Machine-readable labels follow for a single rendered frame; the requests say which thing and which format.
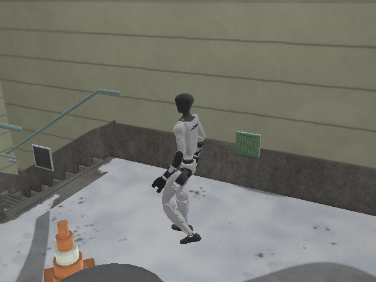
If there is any left robot forearm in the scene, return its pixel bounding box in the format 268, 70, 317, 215
162, 151, 183, 181

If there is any left robot hand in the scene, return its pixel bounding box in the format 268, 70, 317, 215
152, 176, 167, 193

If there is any right robot forearm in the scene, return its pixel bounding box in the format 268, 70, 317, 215
193, 139, 206, 157

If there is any robot left upper arm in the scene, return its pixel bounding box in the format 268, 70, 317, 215
173, 122, 186, 159

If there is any robot right upper arm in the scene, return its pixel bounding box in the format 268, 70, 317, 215
192, 114, 206, 142

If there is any humanoid robot head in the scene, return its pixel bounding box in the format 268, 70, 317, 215
175, 93, 195, 122

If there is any robot left shin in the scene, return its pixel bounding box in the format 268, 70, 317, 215
163, 203, 194, 237

